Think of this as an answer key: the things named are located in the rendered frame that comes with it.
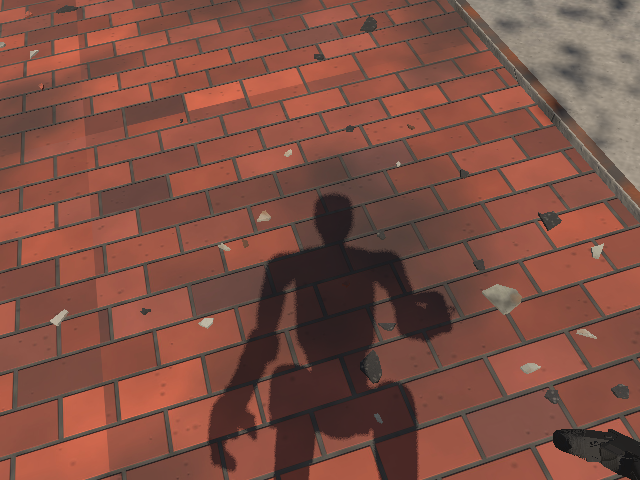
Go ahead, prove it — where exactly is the right robot hand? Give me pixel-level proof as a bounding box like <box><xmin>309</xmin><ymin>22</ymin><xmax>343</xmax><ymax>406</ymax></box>
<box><xmin>553</xmin><ymin>429</ymin><xmax>640</xmax><ymax>480</ymax></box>

